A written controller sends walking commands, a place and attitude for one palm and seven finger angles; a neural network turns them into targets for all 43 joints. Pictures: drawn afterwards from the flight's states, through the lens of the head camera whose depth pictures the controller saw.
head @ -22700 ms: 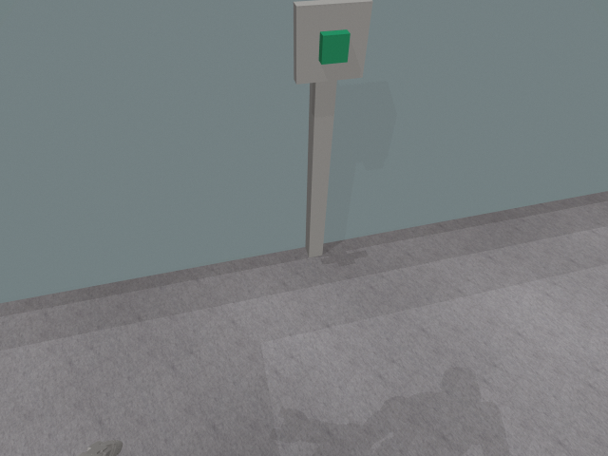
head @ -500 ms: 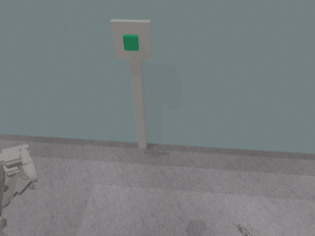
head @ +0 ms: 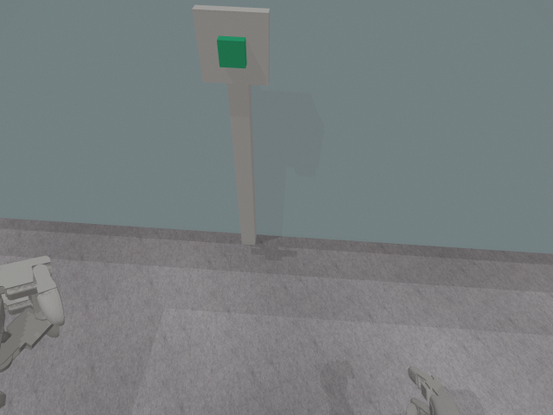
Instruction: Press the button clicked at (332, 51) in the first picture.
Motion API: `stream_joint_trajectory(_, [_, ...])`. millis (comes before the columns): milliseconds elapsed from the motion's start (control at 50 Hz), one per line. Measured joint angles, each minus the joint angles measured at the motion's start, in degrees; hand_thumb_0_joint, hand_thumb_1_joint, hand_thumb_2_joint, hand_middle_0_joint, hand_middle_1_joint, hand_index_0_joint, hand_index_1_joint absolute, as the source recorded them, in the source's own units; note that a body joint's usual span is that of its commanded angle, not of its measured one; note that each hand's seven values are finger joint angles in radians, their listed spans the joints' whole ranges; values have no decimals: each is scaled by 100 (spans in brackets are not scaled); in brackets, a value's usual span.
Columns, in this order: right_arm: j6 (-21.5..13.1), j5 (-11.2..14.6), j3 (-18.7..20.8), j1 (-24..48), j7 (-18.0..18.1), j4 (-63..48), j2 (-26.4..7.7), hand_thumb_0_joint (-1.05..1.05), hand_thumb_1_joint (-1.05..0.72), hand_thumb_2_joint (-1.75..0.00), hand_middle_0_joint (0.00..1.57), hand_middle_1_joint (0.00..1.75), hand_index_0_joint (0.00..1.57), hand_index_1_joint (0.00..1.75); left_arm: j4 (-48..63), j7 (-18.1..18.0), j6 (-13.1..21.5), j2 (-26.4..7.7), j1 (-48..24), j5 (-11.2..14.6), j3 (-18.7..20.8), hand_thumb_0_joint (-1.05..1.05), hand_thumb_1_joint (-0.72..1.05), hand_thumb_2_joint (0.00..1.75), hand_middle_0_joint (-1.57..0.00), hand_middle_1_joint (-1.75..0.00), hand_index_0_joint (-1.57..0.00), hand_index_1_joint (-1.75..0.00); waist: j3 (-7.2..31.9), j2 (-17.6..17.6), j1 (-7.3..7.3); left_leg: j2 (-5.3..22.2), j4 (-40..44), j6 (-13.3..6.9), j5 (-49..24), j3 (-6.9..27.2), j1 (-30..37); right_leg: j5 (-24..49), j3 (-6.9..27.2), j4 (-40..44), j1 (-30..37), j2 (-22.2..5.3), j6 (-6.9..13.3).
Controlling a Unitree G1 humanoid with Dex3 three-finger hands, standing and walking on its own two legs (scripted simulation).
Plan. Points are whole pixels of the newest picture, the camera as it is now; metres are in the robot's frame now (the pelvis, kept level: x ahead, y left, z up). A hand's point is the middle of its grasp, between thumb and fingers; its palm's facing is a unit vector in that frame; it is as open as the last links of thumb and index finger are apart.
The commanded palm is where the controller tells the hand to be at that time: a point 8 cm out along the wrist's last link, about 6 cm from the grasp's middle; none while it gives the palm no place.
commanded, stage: stop stepping back and stand still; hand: left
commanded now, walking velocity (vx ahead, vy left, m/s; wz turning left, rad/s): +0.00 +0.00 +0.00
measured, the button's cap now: (232, 51) +0.89 +0.16 +0.11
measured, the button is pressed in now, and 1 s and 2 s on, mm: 0 0 0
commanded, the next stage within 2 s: let the arm hang, fingers relaxed in 0.24 s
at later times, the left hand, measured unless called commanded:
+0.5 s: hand (111, 389) +0.17 +0.25 -0.06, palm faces +0.07 -0.91 -0.42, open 3.0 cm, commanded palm none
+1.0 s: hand out of the picture -0.04 +0.21 -0.16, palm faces +0.01 -0.96 -0.27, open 6.3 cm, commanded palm none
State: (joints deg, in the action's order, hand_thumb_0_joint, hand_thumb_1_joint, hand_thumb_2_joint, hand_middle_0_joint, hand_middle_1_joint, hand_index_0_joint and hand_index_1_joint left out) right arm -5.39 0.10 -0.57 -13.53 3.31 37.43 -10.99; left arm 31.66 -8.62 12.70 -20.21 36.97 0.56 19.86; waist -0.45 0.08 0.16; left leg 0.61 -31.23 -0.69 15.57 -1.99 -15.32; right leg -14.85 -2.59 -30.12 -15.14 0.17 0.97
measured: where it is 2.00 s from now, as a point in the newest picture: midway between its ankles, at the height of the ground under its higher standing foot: outside the picture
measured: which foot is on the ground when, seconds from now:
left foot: down 0.00-1.00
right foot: down 0.00-1.00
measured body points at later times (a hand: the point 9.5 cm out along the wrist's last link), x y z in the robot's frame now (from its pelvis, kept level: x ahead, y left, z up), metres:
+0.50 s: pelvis -0.01 +0.01 +0.00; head +0.00 -0.01 +0.44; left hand +0.16 +0.30 -0.03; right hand +0.16 -0.24 -0.12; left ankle +0.01 +0.11 -0.73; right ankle +0.01 -0.11 -0.73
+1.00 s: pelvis -0.02 +0.00 +0.01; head +0.00 -0.01 +0.46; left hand -0.04 +0.26 -0.14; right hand -0.05 -0.23 -0.16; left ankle +0.01 +0.11 -0.73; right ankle +0.01 -0.11 -0.73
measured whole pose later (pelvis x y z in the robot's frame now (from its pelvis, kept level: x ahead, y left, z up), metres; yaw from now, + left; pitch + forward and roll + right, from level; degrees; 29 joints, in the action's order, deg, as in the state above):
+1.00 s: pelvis -0.02 +0.00 +0.01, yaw +1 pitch -2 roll +0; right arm 1.5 -1.0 0.3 -19.1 0.4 64.3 -10.3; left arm -65.5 -1.1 -1.0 -12.8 16.2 -0.8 0.5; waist -3.3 1.6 0.6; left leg 0.3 -24.9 -0.6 10.8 -1.5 -12.5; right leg -10.3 -3.1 -24.1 -12.3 0.0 1.2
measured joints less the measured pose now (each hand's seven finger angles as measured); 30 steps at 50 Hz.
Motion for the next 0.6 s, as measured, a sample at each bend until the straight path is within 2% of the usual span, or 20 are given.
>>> stream_joint_trajectory(100, [-65,24,-2,21,75,-96,0,1,-91,-90,20,30,20,30,-113,-20,34,-114,-132,-10,71,1,88,90,-131,-150,-130,-150,-70,-46,4,-93,303,-51,-109,-33,159,69,32,183,105,-86,-85])
stream_joint_trajectory(240, [-86,35,-12,259,32,-285,17,1,-91,-90,20,30,20,30,-109,25,58,-104,-111,39,20,1,89,90,-131,-150,-130,-150,-72,-10,78,-56,346,-51,-126,-45,133,167,44,356,130,-45,-86])
stream_joint_trajectory(340, [-59,31,4,314,54,-373,-3,1,-91,-90,20,30,20,30,-41,46,53,-98,-10,51,-22,1,89,90,-131,-150,-130,-150,-42,-12,49,-48,386,-49,-152,-53,140,205,52,410,140,-35,-86])
stream_joint_trajectory(360, [-179,40,48,333,-60,-255,-76,1,-91,-90,20,30,20,30,-330,137,117,-148,-174,-30,-142,1,89,90,-131,-150,-130,-150,1,42,30,-53,308,-54,-144,-17,44,200,14,351,72,-45,-90])
stream_joint_trajectory(380, [-208,48,94,384,-196,-83,-200,1,-91,-90,20,30,20,30,-879,296,28,-200,-490,-103,-373,1,89,90,-130,-149,-130,-150,52,121,-24,-78,190,-66,-118,13,-69,161,-19,237,-25,-74,-97])
stream_joint_trajectory(440, [95,-3,137,610,-399,428,-529,1,-91,-90,20,30,20,30,-3187,640,-724,-35,-1486,-228,-1081,0,89,90,-128,-147,-128,-148,188,350,-106,-156,-95,-120,-26,14,-297,-4,-21,-148,-289,-164,-121])
stream_joint_trajectory(480, [275,-61,122,693,-428,665,-594,1,-91,-90,20,30,20,30,-4722,737,-1173,183,-1933,-276,-1388,0,90,90,-125,-144,-124,-144,172,384,-57,-181,-183,-137,1,-11,-328,-66,6,-310,-361,-194,-129])
stream_joint_trajectory(520, [398,-102,100,675,-438,828,-568,1,-91,-90,20,30,20,30,-5959,793,-1443,371,-2160,-299,-1639,1,90,90,-120,-140,-120,-140,80,302,21,-182,-188,-125,-7,-41,-287,-84,38,-379,-360,-196,-110])
stream_joint_trajectory(600, [549,-142,46,430,-415,1206,-448,0,-91,-90,20,30,20,30,-7614,851,-1609,759,-2219,-262,-2054,1,91,90,-108,-128,-108,-128,-164,43,127,-141,-7,-79,-115,-57,-120,19,55,-229,-221,-148,-71])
